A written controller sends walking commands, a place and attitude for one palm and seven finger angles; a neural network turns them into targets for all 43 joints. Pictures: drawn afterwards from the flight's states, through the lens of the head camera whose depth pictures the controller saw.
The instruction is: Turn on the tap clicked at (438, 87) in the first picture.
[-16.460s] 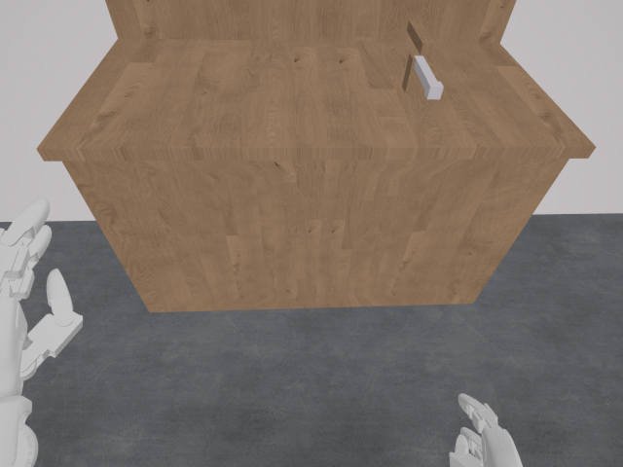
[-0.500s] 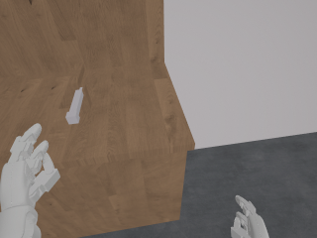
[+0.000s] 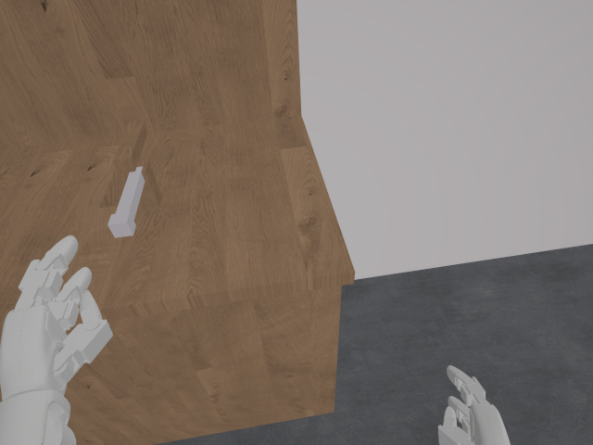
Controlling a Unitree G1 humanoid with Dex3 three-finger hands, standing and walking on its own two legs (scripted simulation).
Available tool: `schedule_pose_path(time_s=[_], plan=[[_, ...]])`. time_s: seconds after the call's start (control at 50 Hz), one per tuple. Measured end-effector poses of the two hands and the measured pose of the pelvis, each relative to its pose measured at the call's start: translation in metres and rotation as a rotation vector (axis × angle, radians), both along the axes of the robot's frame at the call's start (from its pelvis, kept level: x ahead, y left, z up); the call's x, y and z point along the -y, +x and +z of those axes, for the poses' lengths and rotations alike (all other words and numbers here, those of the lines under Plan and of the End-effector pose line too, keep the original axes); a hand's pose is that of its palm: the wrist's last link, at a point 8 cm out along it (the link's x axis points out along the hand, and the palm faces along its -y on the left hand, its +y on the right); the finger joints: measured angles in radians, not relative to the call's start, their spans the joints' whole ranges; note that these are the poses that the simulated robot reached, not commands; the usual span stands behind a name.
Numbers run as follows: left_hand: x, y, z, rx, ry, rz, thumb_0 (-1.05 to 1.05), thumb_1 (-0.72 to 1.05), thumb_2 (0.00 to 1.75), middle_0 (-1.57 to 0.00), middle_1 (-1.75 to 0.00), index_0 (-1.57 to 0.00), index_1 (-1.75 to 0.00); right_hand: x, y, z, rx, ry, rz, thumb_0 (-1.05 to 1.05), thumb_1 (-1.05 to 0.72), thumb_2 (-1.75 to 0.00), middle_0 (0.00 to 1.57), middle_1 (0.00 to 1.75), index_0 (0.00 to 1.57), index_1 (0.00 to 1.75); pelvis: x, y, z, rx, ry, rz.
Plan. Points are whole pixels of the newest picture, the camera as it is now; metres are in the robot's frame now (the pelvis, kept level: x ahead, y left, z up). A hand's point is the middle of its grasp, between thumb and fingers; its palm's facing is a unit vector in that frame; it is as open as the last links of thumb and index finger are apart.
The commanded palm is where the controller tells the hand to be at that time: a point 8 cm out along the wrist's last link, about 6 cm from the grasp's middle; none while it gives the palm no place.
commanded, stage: reach beside the lever's end, fingers flat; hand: left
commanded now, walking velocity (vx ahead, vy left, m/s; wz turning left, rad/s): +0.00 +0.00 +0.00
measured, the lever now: (122, 225) +0.38 +0.33 +0.11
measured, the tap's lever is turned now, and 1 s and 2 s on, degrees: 0 0 0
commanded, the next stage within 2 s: none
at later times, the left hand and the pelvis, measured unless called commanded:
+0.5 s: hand (92, 302) +0.22 +0.27 +0.14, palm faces +0.50 -0.86 -0.12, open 7.4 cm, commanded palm +0.17 +0.31 +0.15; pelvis +0.00 +0.01 +0.00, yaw -1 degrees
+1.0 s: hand (88, 280) +0.26 +0.31 +0.13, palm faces +0.53 -0.84 -0.10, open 7.6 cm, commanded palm +0.22 +0.34 +0.13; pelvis -0.01 +0.03 +0.01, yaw -1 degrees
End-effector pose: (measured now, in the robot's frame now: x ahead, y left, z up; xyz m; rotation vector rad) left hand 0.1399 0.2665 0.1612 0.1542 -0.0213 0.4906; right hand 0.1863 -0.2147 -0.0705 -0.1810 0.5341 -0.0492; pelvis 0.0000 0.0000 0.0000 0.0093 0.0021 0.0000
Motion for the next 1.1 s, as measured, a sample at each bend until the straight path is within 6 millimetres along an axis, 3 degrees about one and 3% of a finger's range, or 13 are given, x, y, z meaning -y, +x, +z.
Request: schedule_pose_path(time_s=[0.16, 0.52, 0.8, 1.1], plan=[[-0.014, 0.004, -0.004, -0.003, -0.003, 0.026, 0.02, 0.9, 0.9, -0.2, -0.3, -0.21, -0.3, 0.001, -0.002, -0.002, -0.012, -0.003, -0.013, 0.01, -0.91, -0.9, 0.21, 0.3, 0.2, 0.3, -0.001, -0.001, 0.0, -0.001, -0.001, 0.001], [-0.041, 0.034, -0.014, -0.002, -0.031, 0.029, 0.02, 0.9, 0.9, -0.2, -0.3, -0.2, -0.29, -0.006, -0.015, -0.002, -0.049, -0.021, -0.05, 0.01, -0.91, -0.9, 0.21, 0.3, 0.2, 0.3, -0.014, -0.003, 0.003, -0.006, -0.003, -0.014], [-0.052, 0.051, -0.02, 0.007, -0.04, 0.031, 0.02, 0.9, 0.9, -0.19, -0.27, -0.19, -0.26, -0.015, -0.02, -0.003, -0.083, -0.031, -0.061, 0.01, -0.91, -0.9, 0.21, 0.3, 0.2, 0.3, -0.024, -0.006, 0.005, -0.005, -0.006, -0.018], [-0.081, 0.082, -0.029, -0.009, -0.059, 0.063, 0.02, 0.9, 0.9, -0.17, -0.23, -0.18, -0.23, -0.011, -0.028, -0.006, -0.13, -0.052, -0.089, 0.01, -0.91, -0.9, 0.21, 0.3, 0.2, 0.3, -0.027, -0.008, 0.005, -0.02, -0.01, -0.022]])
